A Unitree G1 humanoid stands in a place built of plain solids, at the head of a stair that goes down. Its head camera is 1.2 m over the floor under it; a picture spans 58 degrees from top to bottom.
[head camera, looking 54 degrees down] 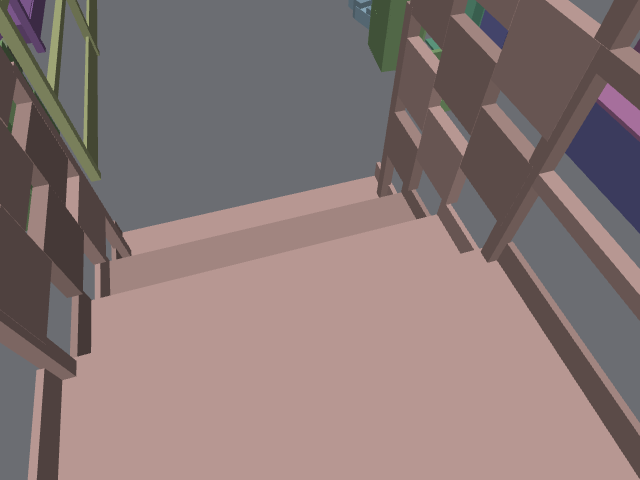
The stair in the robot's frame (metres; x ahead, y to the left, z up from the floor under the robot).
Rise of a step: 0.18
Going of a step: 0.30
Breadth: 1.40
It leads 17 degrees to the left of straight ahead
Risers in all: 4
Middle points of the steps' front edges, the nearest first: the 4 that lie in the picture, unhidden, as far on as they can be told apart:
0.65 0.08 0.00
0.94 0.17 -0.18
1.22 0.26 -0.36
1.51 0.34 -0.54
